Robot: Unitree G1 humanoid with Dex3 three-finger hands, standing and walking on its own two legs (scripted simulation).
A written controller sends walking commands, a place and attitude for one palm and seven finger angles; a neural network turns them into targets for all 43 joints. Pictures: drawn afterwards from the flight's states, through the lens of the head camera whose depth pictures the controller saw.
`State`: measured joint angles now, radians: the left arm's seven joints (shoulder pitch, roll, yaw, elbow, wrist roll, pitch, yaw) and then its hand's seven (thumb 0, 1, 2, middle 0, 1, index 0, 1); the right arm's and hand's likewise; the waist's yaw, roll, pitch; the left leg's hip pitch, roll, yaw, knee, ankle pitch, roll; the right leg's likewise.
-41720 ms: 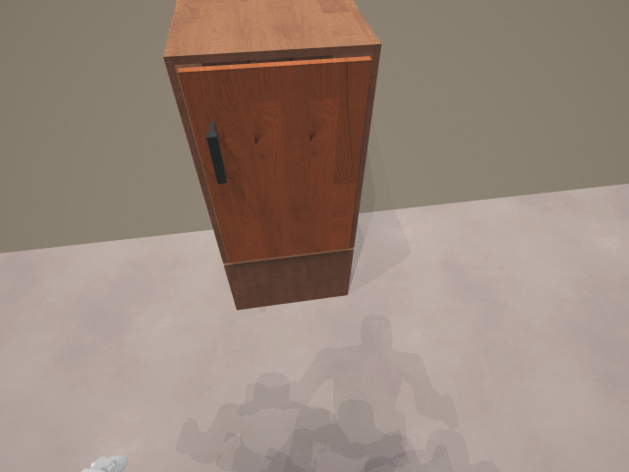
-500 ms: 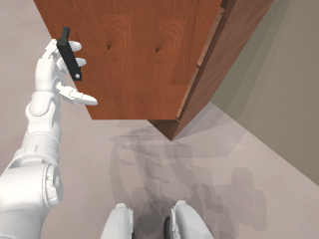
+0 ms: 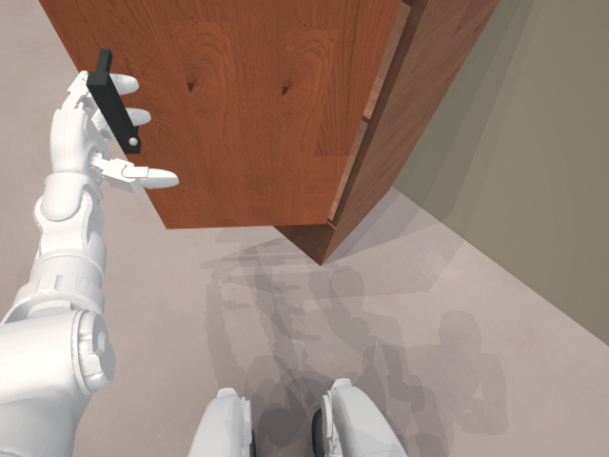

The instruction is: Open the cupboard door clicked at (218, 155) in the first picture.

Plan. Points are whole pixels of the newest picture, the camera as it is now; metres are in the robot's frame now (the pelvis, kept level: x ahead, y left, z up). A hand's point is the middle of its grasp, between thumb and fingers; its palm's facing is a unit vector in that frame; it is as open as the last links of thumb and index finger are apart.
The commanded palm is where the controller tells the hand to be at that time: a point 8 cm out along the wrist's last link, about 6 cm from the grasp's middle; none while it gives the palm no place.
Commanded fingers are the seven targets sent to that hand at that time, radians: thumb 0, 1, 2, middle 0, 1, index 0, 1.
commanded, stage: close the thumb around the handle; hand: left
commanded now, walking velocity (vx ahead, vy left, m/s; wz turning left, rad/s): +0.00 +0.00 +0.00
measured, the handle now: (119, 105) +0.55 +0.21 +0.06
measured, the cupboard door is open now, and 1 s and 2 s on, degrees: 46 55 92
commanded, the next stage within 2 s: pull the door open along its arc in 0.52 s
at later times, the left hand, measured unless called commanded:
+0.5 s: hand (136, 141) +0.50 +0.19 +0.06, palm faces -0.01 -1.00 +0.00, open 5.5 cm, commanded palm +0.47 +0.23 +0.06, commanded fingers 0.00 0.90 0.90 -0.40 -1.35 -0.40 -1.35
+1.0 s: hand (141, 180) +0.44 +0.17 +0.06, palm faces -0.01 -1.00 -0.01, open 5.8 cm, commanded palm +0.38 +0.23 +0.06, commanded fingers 0.00 0.90 0.90 -0.40 -1.35 -0.40 -1.35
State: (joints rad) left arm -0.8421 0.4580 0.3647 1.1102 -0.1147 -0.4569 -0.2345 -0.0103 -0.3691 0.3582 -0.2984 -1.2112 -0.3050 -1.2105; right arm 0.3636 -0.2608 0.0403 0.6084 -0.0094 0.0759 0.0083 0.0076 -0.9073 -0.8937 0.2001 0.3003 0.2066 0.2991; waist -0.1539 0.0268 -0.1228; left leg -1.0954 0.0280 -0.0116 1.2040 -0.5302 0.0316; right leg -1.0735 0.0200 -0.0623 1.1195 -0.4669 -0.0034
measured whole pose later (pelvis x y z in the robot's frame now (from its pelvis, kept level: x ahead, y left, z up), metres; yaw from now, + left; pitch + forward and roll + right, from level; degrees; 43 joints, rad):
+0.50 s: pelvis +0.00 +0.00 +0.00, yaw +0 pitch +24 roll -4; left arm -0.82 0.44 0.36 1.07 -0.12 -0.45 -0.25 0.01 0.75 0.83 -0.36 -1.32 -0.39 -1.33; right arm 0.35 -0.26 0.04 0.60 -0.01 0.08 0.01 0.01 -0.91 -0.89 0.20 0.30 0.21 0.30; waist -0.15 0.03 -0.13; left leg -1.08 0.03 -0.01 1.20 -0.54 0.03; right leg -1.06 0.02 -0.06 1.11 -0.47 0.00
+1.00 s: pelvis +0.02 +0.00 +0.02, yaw -1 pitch +22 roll -2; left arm -0.46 0.33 0.29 0.75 -0.19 -0.44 -0.22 0.01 0.74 0.76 -0.36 -1.35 -0.34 -1.35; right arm 0.36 -0.25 0.01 0.56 0.02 0.09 0.03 0.01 -0.91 -0.89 0.20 0.30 0.21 0.30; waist -0.11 0.03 -0.15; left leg -0.96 0.03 0.02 1.11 -0.53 0.03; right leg -0.96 0.03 -0.03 1.05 -0.46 0.00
